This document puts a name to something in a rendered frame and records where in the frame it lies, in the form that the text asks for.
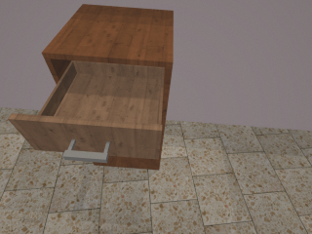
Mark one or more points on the drawer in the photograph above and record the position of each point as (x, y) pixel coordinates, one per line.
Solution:
(96, 103)

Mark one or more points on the handle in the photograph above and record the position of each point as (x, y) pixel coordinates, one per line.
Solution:
(86, 156)

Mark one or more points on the cabinet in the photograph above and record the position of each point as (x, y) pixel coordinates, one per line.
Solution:
(119, 35)

